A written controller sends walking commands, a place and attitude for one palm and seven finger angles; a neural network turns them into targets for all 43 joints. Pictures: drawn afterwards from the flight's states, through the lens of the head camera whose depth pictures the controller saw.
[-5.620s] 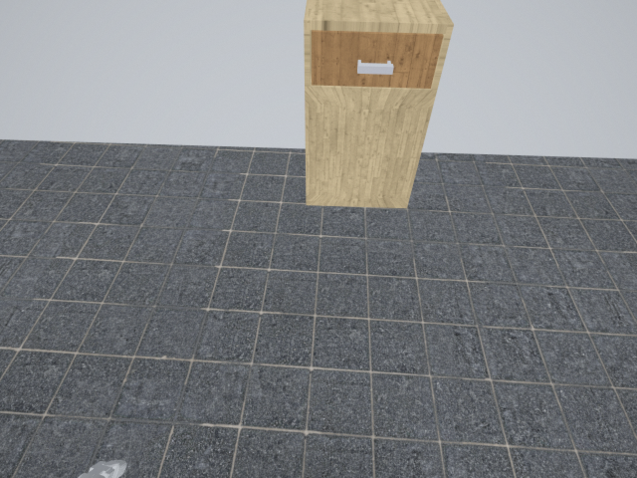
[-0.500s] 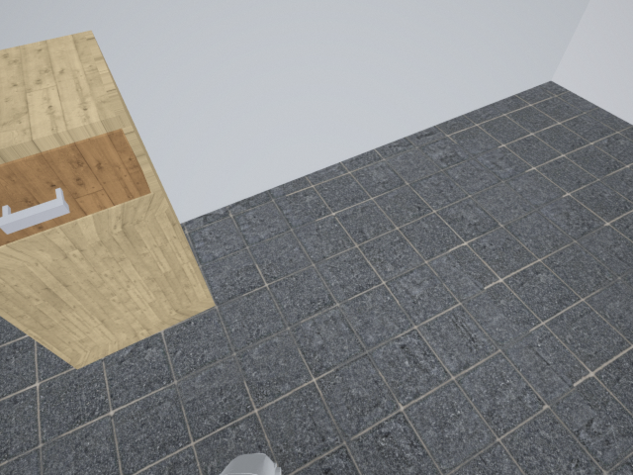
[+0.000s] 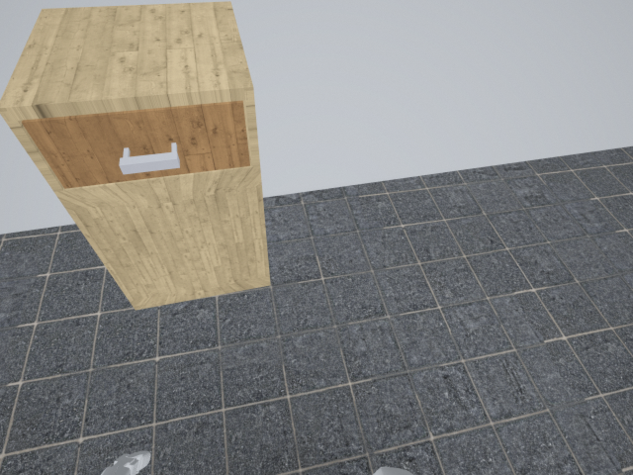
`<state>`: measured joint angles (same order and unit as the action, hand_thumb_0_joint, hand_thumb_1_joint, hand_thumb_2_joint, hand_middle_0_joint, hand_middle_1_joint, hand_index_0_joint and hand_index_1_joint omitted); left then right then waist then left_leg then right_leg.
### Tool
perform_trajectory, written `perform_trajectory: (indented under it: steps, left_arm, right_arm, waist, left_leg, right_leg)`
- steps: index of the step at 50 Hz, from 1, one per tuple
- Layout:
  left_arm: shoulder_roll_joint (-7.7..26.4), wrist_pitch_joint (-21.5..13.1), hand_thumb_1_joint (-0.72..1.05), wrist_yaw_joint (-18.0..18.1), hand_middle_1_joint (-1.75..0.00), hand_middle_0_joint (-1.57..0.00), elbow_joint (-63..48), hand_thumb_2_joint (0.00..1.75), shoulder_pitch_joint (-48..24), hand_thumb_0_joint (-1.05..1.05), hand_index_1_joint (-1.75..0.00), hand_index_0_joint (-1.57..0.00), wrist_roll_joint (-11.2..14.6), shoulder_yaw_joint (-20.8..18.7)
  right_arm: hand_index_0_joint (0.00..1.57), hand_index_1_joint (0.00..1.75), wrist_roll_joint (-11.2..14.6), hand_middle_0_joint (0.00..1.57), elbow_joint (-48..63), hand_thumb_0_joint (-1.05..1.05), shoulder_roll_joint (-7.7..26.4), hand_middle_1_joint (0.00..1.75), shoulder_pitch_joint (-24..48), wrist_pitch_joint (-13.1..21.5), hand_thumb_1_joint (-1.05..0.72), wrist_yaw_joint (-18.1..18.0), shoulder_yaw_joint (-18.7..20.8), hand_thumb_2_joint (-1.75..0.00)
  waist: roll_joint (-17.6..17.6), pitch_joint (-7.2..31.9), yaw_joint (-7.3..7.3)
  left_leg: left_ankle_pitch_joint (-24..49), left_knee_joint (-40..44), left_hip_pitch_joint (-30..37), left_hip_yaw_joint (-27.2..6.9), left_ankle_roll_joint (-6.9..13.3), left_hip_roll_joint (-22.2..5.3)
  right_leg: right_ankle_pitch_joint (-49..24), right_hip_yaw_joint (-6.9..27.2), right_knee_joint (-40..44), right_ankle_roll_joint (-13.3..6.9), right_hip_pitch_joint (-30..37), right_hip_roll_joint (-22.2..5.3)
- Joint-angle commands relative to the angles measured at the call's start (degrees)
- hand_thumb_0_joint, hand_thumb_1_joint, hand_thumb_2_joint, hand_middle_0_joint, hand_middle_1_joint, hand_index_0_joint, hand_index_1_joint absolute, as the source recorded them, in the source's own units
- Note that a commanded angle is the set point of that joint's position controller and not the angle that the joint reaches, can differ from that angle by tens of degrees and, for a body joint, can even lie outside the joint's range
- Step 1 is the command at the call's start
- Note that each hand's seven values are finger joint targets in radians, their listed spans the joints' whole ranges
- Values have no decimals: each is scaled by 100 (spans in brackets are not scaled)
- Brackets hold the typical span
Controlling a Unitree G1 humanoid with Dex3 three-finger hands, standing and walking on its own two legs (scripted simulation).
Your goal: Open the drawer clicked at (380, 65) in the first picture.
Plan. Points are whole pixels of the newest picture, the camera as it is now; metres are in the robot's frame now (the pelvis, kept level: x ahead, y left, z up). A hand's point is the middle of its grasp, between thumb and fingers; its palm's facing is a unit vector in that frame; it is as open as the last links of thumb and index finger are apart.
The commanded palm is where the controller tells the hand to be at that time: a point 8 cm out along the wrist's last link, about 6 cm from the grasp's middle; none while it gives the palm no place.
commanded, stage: turn to face it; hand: left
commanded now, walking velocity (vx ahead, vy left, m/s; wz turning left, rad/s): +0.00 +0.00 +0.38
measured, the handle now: (150, 156) +0.73 +0.39 -0.09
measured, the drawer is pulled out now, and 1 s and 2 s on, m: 0.00 0.00 0.00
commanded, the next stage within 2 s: take the last steps up to it in 0.28 s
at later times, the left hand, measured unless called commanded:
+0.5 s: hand out of the picture -0.02 +0.16 -0.16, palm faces +0.24 -0.94 -0.24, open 7.4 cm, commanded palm none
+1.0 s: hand out of the picture +0.09 +0.22 -0.18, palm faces +0.23 -0.96 -0.17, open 7.4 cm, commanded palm none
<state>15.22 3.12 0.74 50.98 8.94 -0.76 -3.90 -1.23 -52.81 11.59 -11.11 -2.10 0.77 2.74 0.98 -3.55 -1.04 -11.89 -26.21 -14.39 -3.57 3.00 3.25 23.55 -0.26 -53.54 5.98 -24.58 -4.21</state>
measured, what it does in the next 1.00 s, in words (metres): steps on the spot: right foot, then left foot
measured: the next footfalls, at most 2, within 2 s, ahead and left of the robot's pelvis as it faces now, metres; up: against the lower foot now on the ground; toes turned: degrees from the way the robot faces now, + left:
right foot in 0.14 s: +0.04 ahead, -0.14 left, +0.00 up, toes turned +2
left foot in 0.60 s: -0.01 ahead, +0.11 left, +0.00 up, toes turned +18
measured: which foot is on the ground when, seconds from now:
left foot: down 0.00-0.14, up 0.16-0.58, down 0.60-1.00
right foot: up 0.00-0.12, down 0.14-0.62, up 0.64-1.00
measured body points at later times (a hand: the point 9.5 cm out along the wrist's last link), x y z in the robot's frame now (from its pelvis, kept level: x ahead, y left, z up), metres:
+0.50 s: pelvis -0.01 -0.03 +0.00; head +0.02 -0.04 +0.45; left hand -0.04 +0.21 -0.14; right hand +0.11 -0.27 -0.16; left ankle -0.06 +0.11 -0.69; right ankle +0.00 -0.14 -0.74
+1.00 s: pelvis +0.08 +0.03 +0.00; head +0.10 +0.04 +0.45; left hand +0.08 +0.27 -0.16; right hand +0.05 -0.20 -0.15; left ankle -0.05 +0.10 -0.74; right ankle +0.21 -0.08 -0.69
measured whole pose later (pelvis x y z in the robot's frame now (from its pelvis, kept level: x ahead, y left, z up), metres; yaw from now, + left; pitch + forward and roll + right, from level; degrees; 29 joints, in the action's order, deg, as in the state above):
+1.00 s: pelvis +0.08 +0.03 +0.00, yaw +13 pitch -1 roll +1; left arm 11.2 0.9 -1.5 60.3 11.5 -1.2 -2.5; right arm -1.3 -64.9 7.3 -25.8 2.9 -1.5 1.0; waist 1.8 -2.9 -1.4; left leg -19.1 -15.6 4.9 4.4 1.5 1.2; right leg 12.1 -4.6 -49.3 1.9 -31.4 -6.2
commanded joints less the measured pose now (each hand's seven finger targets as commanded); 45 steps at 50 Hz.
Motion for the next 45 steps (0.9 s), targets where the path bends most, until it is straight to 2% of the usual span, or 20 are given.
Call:
perform_trajectory:
  steps: [1, 4, 6, 7, 8, 9, 11, 12, 15, 19, 25, 28, 29, 30, 31, 32, 34, 36, 41, 45]
  left_arm:
    - [310, -154, 90, 68, -30, -20, -511, 90, -62, 0, -30, -20, 28, -65]
    - [320, -217, 90, 98, -30, -20, -443, 90, 229, 0, -30, -20, 54, -44]
    - [494, -319, 90, 139, -30, -20, -344, 90, 666, 0, -30, -20, 38, -82]
    - [958, -385, 90, 180, -30, -20, -327, 90, 775, 0, -30, -20, -56, -172]
    - [1195, -361, 90, 151, -30, -20, -418, 90, 678, 0, -30, -20, -63, -166]
    - [974, -364, 90, 186, -30, -20, -416, 90, 577, 0, -30, -20, -23, -192]
    - [619, -384, 90, 153, -30, -20, -431, 90, 128, 0, -30, -20, -12, -76]
    - [516, -408, 90, 139, -30, -20, -424, 90, 113, 0, -30, -20, -9, -33]
    - [484, -430, 90, 149, -30, -20, -264, 90, 401, 0, -30, -20, -37, -34]
    - [562, -413, 90, 140, -30, -20, 17, 90, 901, 0, -30, -20, -78, -50]
    - [706, -466, 90, 53, -30, -20, 409, 90, 1298, 0, -30, -20, -136, -96]
    - [621, -440, 90, 19, -30, -20, 538, 90, 1078, 0, -30, -20, -64, -74]
    - [413, -415, 90, -11, -30, -20, 547, 90, 1052, 0, -30, -20, -27, -21]
    - [20, -404, 90, -60, -30, -20, 432, 90, 1033, 0, -30, -20, -15, 60]
    - [-84, -439, 90, -55, -30, -20, 235, 90, 668, 0, -30, -20, -62, 136]
    - [18, -394, 90, -21, -30, -20, 246, 90, 335, 0, -30, -20, -113, 112]
    - [126, -397, 90, -130, -30, -20, 469, 90, 452, 0, -30, -20, -89, 56]
    - [-11, -384, 90, -188, -30, -20, 686, 90, 749, 0, -30, -20, -92, 82]
    - [-98, -341, 90, -170, -30, -20, 749, 90, 702, 0, -30, -20, -80, 74]
    - [-162, -346, 90, -192, -30, -20, 529, 90, 57, 0, -30, -20, -47, 86]
  right_arm:
    - [20, 30, -26, 20, 339, 0, 1262, 30, -138, 91, -90, -112, 364, -90]
    - [20, 30, -11, 20, 355, 0, 1219, 30, -84, 76, -90, -104, 365, -90]
    - [20, 30, 60, 20, 374, 0, 1004, 30, -44, 88, -90, -80, 335, -90]
    - [20, 30, 112, 20, 454, 0, 620, 30, -170, 105, -90, -48, 274, -90]
    - [20, 30, 60, 20, 558, 0, 655, 30, -184, 80, -90, -62, 306, -90]
    - [20, 30, -1, 20, 491, 0, 795, 30, -23, -24, -90, -83, 335, -90]
    - [20, 30, -2, 20, 212, 0, 728, 30, -124, -86, -90, -24, 340, -90]
    - [20, 30, 0, 20, 137, 0, 682, 30, -201, -88, -90, 0, 309, -90]
    - [20, 30, 16, 20, 46, 0, 599, 30, -101, -106, -90, 7, 266, -90]
    - [20, 30, 46, 20, 59, 0, 521, 30, 339, -105, -90, -12, 193, -90]
    - [20, 30, 31, 20, 88, 0, 390, 30, 588, 87, -90, 64, 76, -90]
    - [20, 30, 20, 20, -189, 0, 349, 30, -151, 249, -90, 18, 19, -90]
    - [20, 30, 32, 20, -322, 0, 604, 30, -511, 295, -90, -24, 77, -90]
    - [20, 30, -28, 20, -457, 0, 1097, 30, -1036, 331, -90, -74, 195, -90]
    - [20, 30, -36, 20, -558, 0, 1382, 30, -1525, 306, -90, -112, 236, -90]
    - [20, 30, -47, 20, -618, 0, 1255, 30, -1482, 318, -90, -166, 195, -90]
    - [20, 30, 1, 20, -474, 0, 814, 30, -885, 370, -90, -207, 59, -90]
    - [20, 30, 24, 20, -461, 0, 644, 30, -763, 474, -90, -222, -8, -90]
    - [20, 30, 70, 20, -708, 0, 499, 30, -1283, 615, -90, -276, -2, -90]
    - [20, 30, 32, 20, -929, 0, 468, 30, -1645, 636, -90, -310, 1, -90]
  waist:
    - [-1052, 617, -78]
    - [-917, 696, 58]
    - [-376, 888, 276]
    - [1026, 922, 270]
    - [1342, 787, 247]
    - [1300, 664, 256]
    - [655, 196, -18]
    - [620, 224, -36]
    - [830, 214, 70]
    - [955, 215, 301]
    - [1083, 207, 488]
    - [732, 271, 112]
    - [-8, 309, -58]
    - [-1501, 408, -298]
    - [-1692, 107, -481]
    - [-1659, -144, -518]
    - [-1120, -600, -166]
    - [-881, -587, 26]
    - [-626, -320, 69]
    - [-652, -563, -48]
  left_leg:
    - [1836, 575, 558, -1733, 741, -1509]
    - [2190, 270, 185, -1826, 626, -1349]
    - [1297, -360, -535, -1500, 182, -938]
    - [-459, -1436, -1553, -527, -292, -161]
    - [-2146, -2538, -1764, -78, -471, 134]
    - [-2156, -3334, -1718, -283, -460, -84]
    - [-1405, -4136, -1763, -153, -542, -274]
    - [-1153, -4216, -1742, -45, -595, -312]
    - [-994, -4001, -1624, 132, -696, -398]
    - [-1326, -3122, -1364, 357, -715, -407]
    - [-1473, -1599, -857, 727, -478, -464]
    - [-564, 131, 744, 1057, -355, -322]
    - [-679, 537, 1668, 643, -260, -619]
    - [-1209, 948, 2303, -1033, 217, -1899]
    - [-1132, 1453, 2087, -2018, 715, -2644]
    - [-1471, 1693, 1592, -2045, 747, -2633]
    - [-1457, 1823, 930, -1406, 671, -2266]
    - [-475, 1841, 813, -693, 546, -1869]
    - [1497, 1648, 1442, -162, 596, -1779]
    - [2037, 1555, 1611, -83, 667, -1903]
  right_leg:
    - [145, 12, 706, -127, 83, 177]
    - [-305, -50, 1777, -217, 902, 354]
    - [-1302, 209, 3328, -298, 2131, -21]
    - [-1725, 1613, 3751, -755, 2772, -1405]
    - [-2374, 2109, 3747, -1405, 2221, -2351]
    - [-2581, 1979, 3752, -1548, 1782, -2208]
    - [-2783, 1061, 3552, -1401, 1482, -1509]
    - [-3134, 683, 3439, -1308, 1577, -1301]
    - [-3350, 342, 3434, -1265, 1690, -1225]
    - [-3693, 321, 3378, -1374, 1904, -1319]
    - [-1141, 629, 3848, -1431, 1939, -1471]
    - [-251, 129, 3398, -1088, 1059, -1088]
    - [194, -159, 2762, -844, 261, -805]
    - [548, -779, 1438, -535, -795, -179]
    - [1081, -804, 396, -487, -1402, 92]
    - [961, -368, -313, -538, -1454, -43]
    - [31, -133, -854, -561, -1409, -288]
    - [-575, -186, -902, -472, -1150, -276]
    - [-1092, -227, -858, -326, -1440, -252]
    - [-1148, -292, -136, -350, -1648, -314]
